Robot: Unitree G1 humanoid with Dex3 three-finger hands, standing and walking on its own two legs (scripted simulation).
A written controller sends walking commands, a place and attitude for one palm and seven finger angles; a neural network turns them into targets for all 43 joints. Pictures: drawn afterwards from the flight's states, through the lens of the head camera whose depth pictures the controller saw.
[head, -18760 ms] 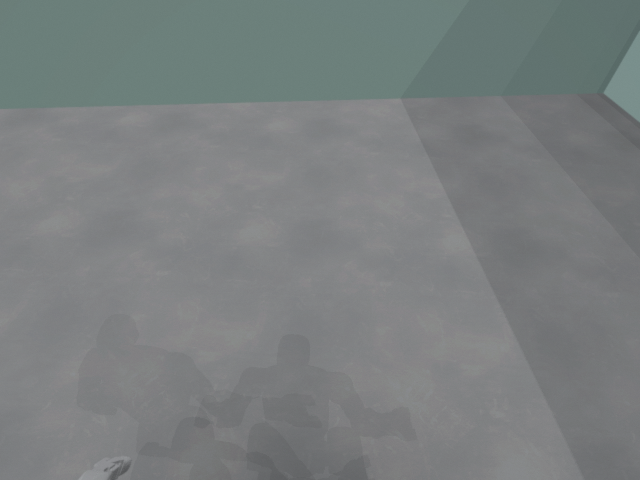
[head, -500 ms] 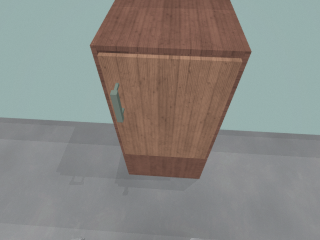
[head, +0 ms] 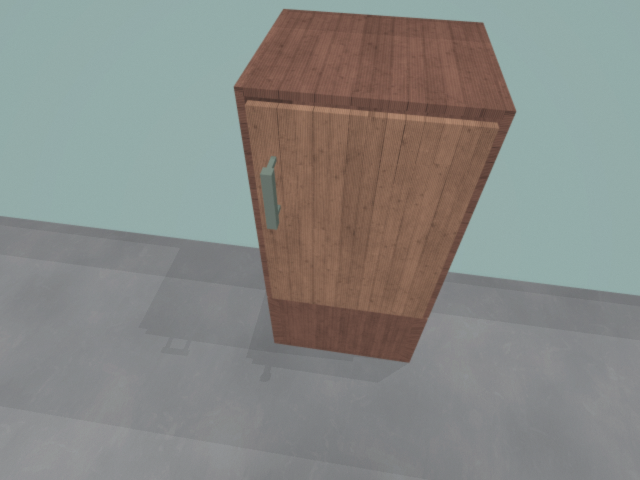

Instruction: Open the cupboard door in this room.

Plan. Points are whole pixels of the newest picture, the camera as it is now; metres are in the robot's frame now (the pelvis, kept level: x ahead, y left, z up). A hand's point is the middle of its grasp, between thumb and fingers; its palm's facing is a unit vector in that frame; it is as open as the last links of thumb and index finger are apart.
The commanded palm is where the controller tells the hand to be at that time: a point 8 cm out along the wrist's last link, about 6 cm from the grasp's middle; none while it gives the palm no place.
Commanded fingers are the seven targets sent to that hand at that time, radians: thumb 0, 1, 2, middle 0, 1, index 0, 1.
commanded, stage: come to a stop and stand still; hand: left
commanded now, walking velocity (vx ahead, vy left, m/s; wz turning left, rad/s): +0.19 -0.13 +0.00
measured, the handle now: (272, 193) +0.62 +0.16 -0.03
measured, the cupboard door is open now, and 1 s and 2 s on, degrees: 0 0 0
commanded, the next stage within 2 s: look again from close up in 1.18 s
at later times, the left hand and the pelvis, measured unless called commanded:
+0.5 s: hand out of the picture +0.07 +0.17 -0.18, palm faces -0.04 -0.98 -0.18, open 7.3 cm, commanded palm none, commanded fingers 0.00 0.90 0.90 -0.20 -0.30 -0.20 -0.30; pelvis +0.01 -0.01 +0.00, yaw -1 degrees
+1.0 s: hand out of the picture +0.07 +0.15 -0.17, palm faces +0.07 -0.97 -0.24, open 7.3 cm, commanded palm none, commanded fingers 0.00 0.90 0.90 -0.20 -0.30 -0.20 -0.30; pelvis +0.04 -0.04 +0.00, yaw +1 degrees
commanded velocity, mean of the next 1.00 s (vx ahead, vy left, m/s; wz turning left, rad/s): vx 0.02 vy -0.02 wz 0.00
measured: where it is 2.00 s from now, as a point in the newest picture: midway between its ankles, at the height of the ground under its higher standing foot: outside the picture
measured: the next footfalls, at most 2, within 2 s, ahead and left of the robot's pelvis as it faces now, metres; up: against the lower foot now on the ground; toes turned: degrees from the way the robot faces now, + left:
left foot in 0.02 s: -0.02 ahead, +0.12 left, +0.00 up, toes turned +3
right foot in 0.52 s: +0.07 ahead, -0.14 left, +0.00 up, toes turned -4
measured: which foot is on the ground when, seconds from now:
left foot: up 0.00-0.00, down 0.02-0.54, up 0.56-0.78, down 0.80-1.00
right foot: down 0.00-0.02, up 0.04-0.50, down 0.52-1.00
